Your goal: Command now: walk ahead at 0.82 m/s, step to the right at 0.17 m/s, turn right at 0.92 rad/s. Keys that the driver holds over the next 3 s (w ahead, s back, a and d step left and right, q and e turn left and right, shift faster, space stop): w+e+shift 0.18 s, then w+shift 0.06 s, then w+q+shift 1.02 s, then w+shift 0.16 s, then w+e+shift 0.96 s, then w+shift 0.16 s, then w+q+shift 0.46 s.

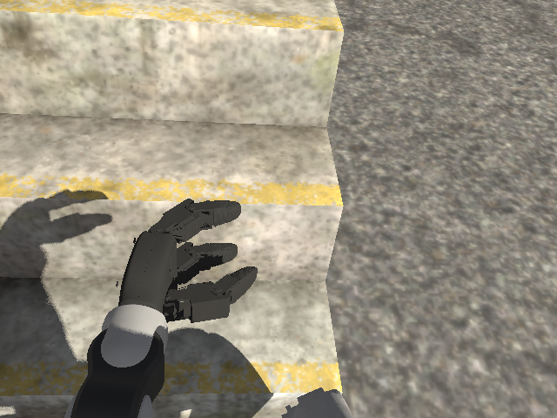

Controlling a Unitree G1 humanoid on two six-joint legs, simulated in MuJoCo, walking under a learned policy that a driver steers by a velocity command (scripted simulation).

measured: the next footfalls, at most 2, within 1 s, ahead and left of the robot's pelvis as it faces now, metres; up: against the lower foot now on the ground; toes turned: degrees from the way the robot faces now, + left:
right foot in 0.22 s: +0.04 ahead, -0.27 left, +0.00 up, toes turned -18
left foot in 0.76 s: -0.11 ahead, -0.03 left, +0.00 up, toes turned +6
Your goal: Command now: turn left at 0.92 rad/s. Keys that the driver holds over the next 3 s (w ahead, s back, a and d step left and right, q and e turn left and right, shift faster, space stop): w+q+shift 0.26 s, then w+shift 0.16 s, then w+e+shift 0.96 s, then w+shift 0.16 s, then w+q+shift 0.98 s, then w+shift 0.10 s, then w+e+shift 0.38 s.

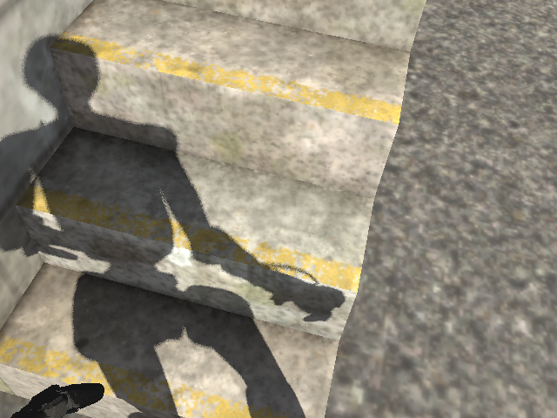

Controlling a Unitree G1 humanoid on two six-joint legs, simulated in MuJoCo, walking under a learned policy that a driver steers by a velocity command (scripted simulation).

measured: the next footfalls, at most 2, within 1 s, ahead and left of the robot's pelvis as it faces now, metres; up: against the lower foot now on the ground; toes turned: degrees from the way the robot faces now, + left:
right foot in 0.14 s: +0.07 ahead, -0.11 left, +0.00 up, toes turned +14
left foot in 0.54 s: -0.06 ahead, +0.15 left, +0.00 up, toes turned +20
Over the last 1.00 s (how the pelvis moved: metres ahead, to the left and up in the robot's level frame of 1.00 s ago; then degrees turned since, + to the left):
-0.14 -0.14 0.02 15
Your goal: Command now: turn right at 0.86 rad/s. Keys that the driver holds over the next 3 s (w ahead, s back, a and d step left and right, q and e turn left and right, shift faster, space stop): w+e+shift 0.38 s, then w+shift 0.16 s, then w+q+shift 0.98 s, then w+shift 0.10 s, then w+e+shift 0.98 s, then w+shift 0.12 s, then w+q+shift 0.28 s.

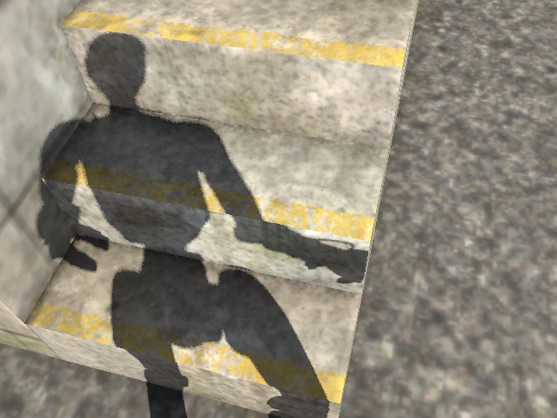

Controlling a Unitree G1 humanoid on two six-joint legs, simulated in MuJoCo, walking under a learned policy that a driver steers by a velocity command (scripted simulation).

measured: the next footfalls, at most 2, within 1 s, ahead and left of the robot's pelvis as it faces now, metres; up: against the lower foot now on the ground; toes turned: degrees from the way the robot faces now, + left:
left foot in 0.42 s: +0.14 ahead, +0.09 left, +0.00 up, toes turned -32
right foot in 0.74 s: -0.03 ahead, -0.13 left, +0.00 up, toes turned -19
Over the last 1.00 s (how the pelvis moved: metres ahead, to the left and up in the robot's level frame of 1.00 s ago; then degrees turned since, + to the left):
-0.06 -0.03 -0.02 0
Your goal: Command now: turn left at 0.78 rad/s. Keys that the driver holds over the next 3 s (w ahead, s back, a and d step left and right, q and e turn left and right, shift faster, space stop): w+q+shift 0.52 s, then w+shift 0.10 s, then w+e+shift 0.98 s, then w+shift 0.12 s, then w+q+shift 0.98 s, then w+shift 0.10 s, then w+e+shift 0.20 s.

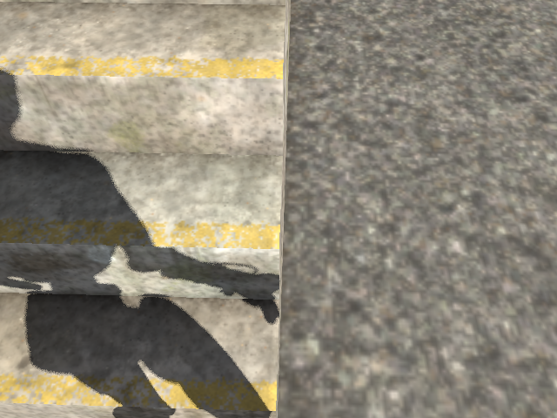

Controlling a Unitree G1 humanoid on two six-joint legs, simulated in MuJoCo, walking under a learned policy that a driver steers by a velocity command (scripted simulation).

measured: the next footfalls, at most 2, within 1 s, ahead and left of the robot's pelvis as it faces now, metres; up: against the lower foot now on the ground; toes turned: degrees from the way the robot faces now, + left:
left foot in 0.12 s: +0.04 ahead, +0.14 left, +0.00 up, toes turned +11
right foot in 0.58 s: +0.15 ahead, -0.03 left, +0.00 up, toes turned +40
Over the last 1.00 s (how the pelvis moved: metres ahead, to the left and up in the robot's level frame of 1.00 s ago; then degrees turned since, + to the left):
0.01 -0.01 0.02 -13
